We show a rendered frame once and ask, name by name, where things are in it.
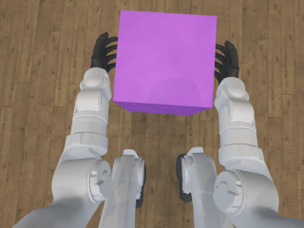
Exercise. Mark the left robot upper arm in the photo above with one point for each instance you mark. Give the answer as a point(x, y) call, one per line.
point(79, 186)

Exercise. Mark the right robot upper arm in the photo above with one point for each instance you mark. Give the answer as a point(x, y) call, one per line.
point(250, 200)

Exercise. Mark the robot right shin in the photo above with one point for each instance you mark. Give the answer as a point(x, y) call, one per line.
point(196, 149)

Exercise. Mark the robot left foot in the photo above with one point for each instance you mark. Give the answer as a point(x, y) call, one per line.
point(139, 201)

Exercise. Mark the robot right forearm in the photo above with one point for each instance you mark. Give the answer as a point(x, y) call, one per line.
point(237, 129)

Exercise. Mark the robot right hand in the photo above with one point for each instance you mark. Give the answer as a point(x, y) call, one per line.
point(229, 62)

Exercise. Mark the robot left hand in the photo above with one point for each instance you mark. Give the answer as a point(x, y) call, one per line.
point(99, 58)

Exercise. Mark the robot left forearm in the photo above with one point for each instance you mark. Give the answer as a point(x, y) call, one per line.
point(87, 137)

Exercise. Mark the carton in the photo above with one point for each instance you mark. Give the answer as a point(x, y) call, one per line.
point(165, 62)

